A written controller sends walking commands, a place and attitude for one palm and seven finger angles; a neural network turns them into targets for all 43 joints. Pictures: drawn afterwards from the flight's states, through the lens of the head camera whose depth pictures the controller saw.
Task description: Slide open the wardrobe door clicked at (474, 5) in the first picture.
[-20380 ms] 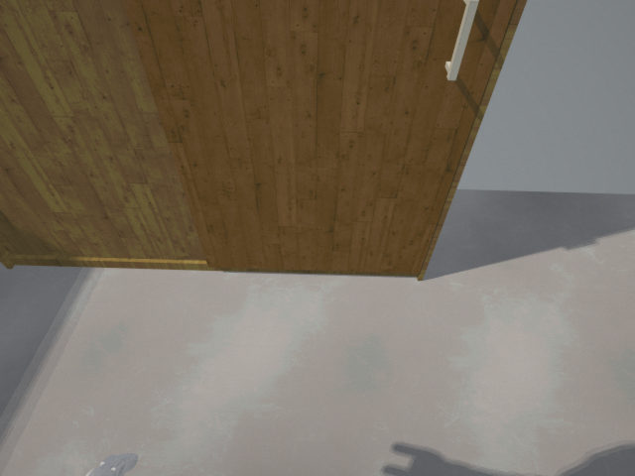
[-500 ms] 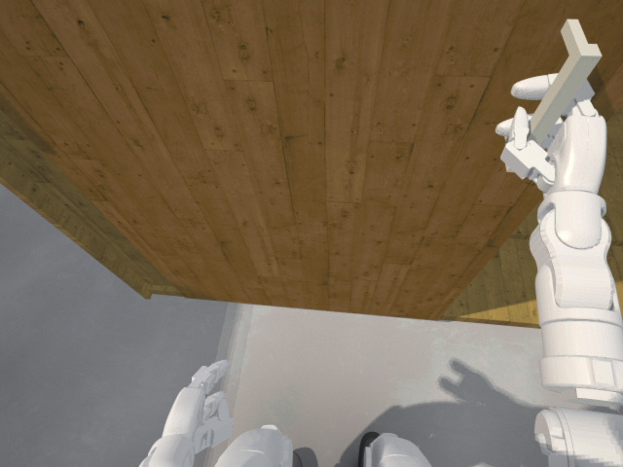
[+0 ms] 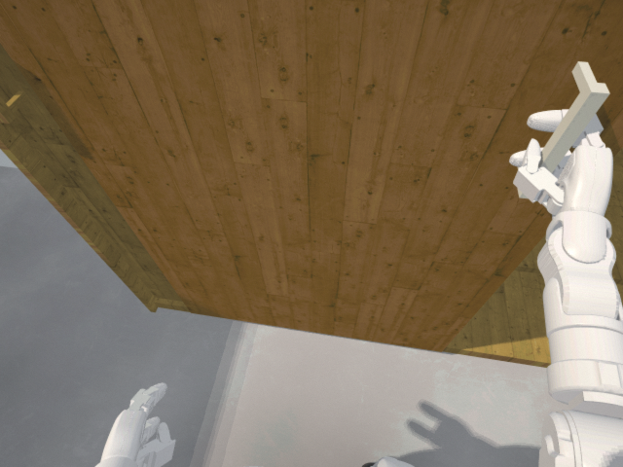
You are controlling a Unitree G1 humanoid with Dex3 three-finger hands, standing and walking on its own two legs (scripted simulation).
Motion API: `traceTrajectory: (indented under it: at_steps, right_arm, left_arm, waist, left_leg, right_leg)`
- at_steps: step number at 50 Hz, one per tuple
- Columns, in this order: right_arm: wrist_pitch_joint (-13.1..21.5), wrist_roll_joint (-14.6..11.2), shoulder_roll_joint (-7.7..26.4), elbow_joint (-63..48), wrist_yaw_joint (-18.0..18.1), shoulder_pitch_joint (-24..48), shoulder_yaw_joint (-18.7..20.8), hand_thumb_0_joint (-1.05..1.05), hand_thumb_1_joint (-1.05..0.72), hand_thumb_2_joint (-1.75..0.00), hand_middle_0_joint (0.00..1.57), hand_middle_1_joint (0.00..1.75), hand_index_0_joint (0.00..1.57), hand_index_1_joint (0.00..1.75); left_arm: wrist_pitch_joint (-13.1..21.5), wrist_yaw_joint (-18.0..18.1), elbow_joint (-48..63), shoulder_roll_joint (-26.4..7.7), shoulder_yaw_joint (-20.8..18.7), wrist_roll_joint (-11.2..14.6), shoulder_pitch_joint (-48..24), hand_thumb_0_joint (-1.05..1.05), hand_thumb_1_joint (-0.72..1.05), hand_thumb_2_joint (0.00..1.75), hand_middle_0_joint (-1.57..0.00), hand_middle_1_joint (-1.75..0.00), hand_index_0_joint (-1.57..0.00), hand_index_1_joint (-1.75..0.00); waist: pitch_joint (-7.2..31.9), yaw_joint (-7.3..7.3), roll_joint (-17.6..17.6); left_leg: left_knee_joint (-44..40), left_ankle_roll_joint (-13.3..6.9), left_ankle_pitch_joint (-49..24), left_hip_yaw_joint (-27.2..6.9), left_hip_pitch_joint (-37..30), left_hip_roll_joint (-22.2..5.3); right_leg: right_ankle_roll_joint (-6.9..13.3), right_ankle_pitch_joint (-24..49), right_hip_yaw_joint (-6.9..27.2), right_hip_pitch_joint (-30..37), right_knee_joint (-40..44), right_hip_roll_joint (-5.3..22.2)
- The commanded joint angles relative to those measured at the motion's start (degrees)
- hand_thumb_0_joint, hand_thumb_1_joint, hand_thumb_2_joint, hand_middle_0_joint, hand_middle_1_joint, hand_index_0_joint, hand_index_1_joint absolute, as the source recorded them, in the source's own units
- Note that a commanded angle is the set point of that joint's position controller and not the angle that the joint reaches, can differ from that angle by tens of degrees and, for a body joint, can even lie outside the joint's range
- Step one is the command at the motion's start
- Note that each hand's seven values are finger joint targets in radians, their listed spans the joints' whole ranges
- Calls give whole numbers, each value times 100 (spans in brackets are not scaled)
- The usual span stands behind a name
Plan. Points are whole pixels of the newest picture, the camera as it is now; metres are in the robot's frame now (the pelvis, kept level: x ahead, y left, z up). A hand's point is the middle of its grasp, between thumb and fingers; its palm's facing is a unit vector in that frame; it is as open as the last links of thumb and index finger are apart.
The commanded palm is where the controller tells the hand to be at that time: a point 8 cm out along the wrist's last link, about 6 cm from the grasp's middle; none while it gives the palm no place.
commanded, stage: loosen the grip on the handle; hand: right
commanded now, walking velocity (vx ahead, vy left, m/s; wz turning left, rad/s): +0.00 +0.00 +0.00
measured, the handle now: (552, 136) +0.47 -0.25 +0.16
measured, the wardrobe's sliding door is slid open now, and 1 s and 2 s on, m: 0.65 0.65 0.65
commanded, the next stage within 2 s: slip the hand off the handle in 0.64 s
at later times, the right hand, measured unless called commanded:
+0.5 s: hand (529, 172) +0.43 -0.22 +0.15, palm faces +0.27 +0.95 -0.15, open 13.1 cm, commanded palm +0.39 -0.25 +0.16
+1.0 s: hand (561, 169) +0.43 -0.25 +0.16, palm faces +0.31 +0.94 -0.12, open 14.7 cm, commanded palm +0.39 -0.29 +0.16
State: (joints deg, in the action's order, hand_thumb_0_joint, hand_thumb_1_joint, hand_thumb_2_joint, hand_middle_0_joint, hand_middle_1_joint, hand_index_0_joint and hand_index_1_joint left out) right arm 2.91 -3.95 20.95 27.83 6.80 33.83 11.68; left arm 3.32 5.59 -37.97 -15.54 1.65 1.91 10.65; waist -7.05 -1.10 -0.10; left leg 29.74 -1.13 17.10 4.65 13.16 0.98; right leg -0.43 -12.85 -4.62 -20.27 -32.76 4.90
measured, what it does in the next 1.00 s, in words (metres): stands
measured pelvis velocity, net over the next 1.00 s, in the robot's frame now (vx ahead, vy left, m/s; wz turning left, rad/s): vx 0.01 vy -0.02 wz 0.02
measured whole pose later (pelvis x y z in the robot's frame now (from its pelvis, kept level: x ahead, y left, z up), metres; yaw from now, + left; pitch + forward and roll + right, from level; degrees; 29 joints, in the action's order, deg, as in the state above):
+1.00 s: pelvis +0.01 -0.02 +0.00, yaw +1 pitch +4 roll +1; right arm 6.1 -2.3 20.0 32.8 3.7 30.5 17.0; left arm 6.0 3.6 -39.3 -13.6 1.0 1.3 14.9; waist 3.0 -0.7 -0.2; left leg 31.3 0.3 18.3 2.4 16.8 -0.8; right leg 1.4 -13.8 -5.4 -22.5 -32.5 2.3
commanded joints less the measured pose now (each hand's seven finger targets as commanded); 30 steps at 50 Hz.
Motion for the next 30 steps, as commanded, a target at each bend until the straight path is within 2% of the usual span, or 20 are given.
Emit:
traceTrajectory:
  at_steps: [1, 2, 3, 4, 5, 6, 7, 8, 10, 12, 13, 14, 15, 20, 22, 23, 24, 26, 28, 30]
  right_arm:
    - [595, 85, 1308, -1415, -59, 2291, 151, 0, -90, -90, 45, 140, 45, 140]
    - [593, 91, 1333, -1275, -52, 2183, 247, 0, -90, -90, 45, 140, 45, 140]
    - [653, 778, 4213, -797, -138, 5539, 2356, 0, -90, -90, 45, 140, 45, 140]
    - [53, 762, 1466, 1382, -396, 4375, 645, 0, -78, -84, 45, 140, 45, 140]
    - [37, 428, 1327, 681, -432, 3358, 1136, 0, -66, -78, 45, 140, 45, 140]
    - [94, 302, 379, 529, -631, 2734, 406, 0, -54, -73, 45, 140, 45, 140]
    - [358, 34, 861, 246, -603, 2888, 937, 0, -42, -67, 45, 140, 45, 140]
    - [537, 63, 1152, 177, -522, 2695, 1080, 0, -30, -61, 45, 140, 45, 140]
    - [832, 283, 611, 286, -345, 2753, 428, 0, -5, -49, 45, 140, 45, 140]
    - [1009, 581, 607, 463, -193, 2838, 184, 0, 19, -37, 45, 140, 45, 140]
    - [1020, 559, 558, 629, -147, 2835, 119, 0, 31, -32, 45, 140, 45, 140]
    - [1039, 520, 846, 858, -114, 2925, 327, 0, 43, -26, 44, 138, 44, 138]
    - [1056, 466, 981, 999, -109, 3069, 358, 0, 55, -20, 42, 137, 42, 137]
    - [1257, 453, 1068, 1239, -191, 3735, 199, 0, 55, -20, 36, 128, 36, 128]
    - [1336, 453, 1089, 1139, -174, 3812, 210, 0, 55, -20, 33, 125, 33, 125]
    - [1409, 402, 1706, 347, -143, 3824, 714, 0, 55, -20, 32, 123, 32, 123]
    - [1379, 415, 1599, 332, -148, 3741, 586, 0, 55, -20, 30, 122, 30, 122]
    - [1347, 284, 1282, 366, -149, 3528, 445, 0, 55, -20, 28, 118, 28, 118]
    - [1243, 147, 1274, 543, -164, 3001, 556, 0, 55, -20, 25, 115, 25, 115]
    - [1131, 144, 1217, 388, -165, 2917, 497, 0, 55, -20, 25, 115, 25, 115]
  left_arm:
    - [198, 126, 647, -660, -207, 19, -180, 0, 90, 90, -20, -30, -20, -30]
    - [181, 129, 650, -628, -203, 22, -152, 0, 90, 90, -20, -30, -20, -30]
    - [401, -131, 601, -774, -728, -65, -66, 0, 90, 90, -20, -30, -20, -30]
    - [696, -194, 223, -757, -543, -231, 271, 0, 90, 90, -20, -30, -20, -30]
    - [705, -180, 168, -817, -655, 15, 660, 0, 90, 90, -20, -30, -20, -30]
    - [739, -237, 166, -763, -630, -42, 712, 0, 90, 90, -20, -30, -20, -30]
    - [703, -245, 79, -868, -633, -91, 639, 0, 90, 90, -20, -30, -20, -30]
    - [726, -262, 106, -842, -639, -172, 512, 0, 90, 90, -20, -30, -20, -30]
    - [695, -340, 188, -720, -532, -131, 491, 0, 90, 90, -20, -30, -20, -30]
    - [668, -385, 254, -741, -540, -112, 507, 0, 90, 90, -20, -30, -20, -30]
    - [653, -382, 308, -741, -522, -79, 473, 0, 90, 90, -20, -30, -20, -30]
    - [642, -349, 306, -786, -502, -58, 487, 0, 90, 90, -20, -30, -20, -30]
    - [637, -311, 337, -797, -458, -17, 411, 0, 90, 90, -20, -30, -20, -30]
    - [729, -234, 325, -758, -391, 6, 489, 0, 90, 90, -20, -30, -20, -30]
    - [750, -242, 315, -768, -401, -23, 585, 0, 90, 90, -20, -30, -20, -30]
    - [765, -228, 412, -802, -450, -13, 513, 0, 90, 90, -20, -30, -20, -30]
    - [762, -197, 407, -769, -433, -24, 461, 0, 90, 90, -20, -30, -20, -30]
    - [777, -190, 353, -742, -420, -41, 531, 0, 90, 90, -20, -30, -20, -30]
    - [769, -181, 330, -796, -411, -19, 546, 0, 90, 90, -20, -30, -20, -30]
    - [758, -175, 339, -803, -415, -19, 552, 0, 90, 90, -20, -30, -20, -30]
  waist:
    - [2770, 17, -60]
    - [2775, 48, -9]
    - [2081, 295, 365]
    - [3877, -432, 395]
    - [3952, -287, 209]
    - [3958, -131, -278]
    - [3881, 29, -817]
    - [3513, 56, -823]
    - [2520, -184, -273]
    - [2100, -313, 308]
    - [1880, -306, 396]
    - [1774, -318, 648]
    - [1688, -300, 559]
    - [2120, -296, -58]
    - [2458, -272, -111]
    - [3064, -15, -407]
    - [3163, -81, -542]
    - [2946, -112, -252]
    - [2412, -81, 66]
    - [2329, -66, -81]
  left_leg:
    - [-218, -64, -3063, -781, -1113, -1174]
    - [-176, -17, -3078, -726, -1069, -1105]
    - [-778, 179, -3532, -1241, -640, -797]
    - [469, -159, -4319, -270, -437, -158]
    - [406, -22, -3561, -50, 231, -91]
    - [291, -8, -3043, -26, 405, -126]
    - [-29, 35, -2294, -173, 574, -106]
    - [-115, -7, -1931, -197, 576, -93]
    - [-170, -1, -1558, -171, 908, -64]
    - [-170, 32, -1095, -155, 1138, -68]
    - [-241, 56, -651, -186, 1282, -84]
    - [-324, 81, -193, -224, 1314, -94]
    - [-407, 88, 226, -322, 1316, -119]
    - [-374, 49, 739, -464, 1381, -109]
    - [-293, 28, 648, -445, 1311, -88]
    - [-267, -5, 514, -495, 950, -94]
    - [-215, -15, 343, -469, 894, -66]
    - [-267, -3, 177, -408, 888, -38]
    - [-384, 22, 58, -408, 857, -32]
    - [-374, 17, -189, -382, 829, -38]
  right_leg:
    - [98, 1499, 368, 919, 80, 295]
    - [131, 1748, 398, 991, 110, 360]
    - [210, 1405, -171, 770, 272, 22]
    - [286, 2740, 117, 1327, 590, -501]
    - [259, 3534, 309, 1899, 86, -330]
    - [89, 4081, 436, 2233, 34, -216]
    - [65, 3604, 417, 2582, 107, -155]
    - [69, 2954, 397, 2335, 151, -160]
    - [209, 1756, 308, 1537, 205, -232]
    - [292, 1097, 348, 1095, 242, -216]
    - [297, 543, 359, 885, 302, -237]
    - [301, -37, 388, 674, 399, -259]
    - [297, -516, 362, 497, 468, -313]
    - [304, -1012, 315, 499, 396, -424]
    - [308, -1048, 432, 557, 384, -414]
    - [307, -828, 415, 857, 409, -384]
    - [303, -693, 409, 973, 413, -380]
    - [313, -516, 441, 903, 391, -337]
    - [335, -343, 367, 681, 396, -333]
    - [338, -87, 332, 716, 394, -349]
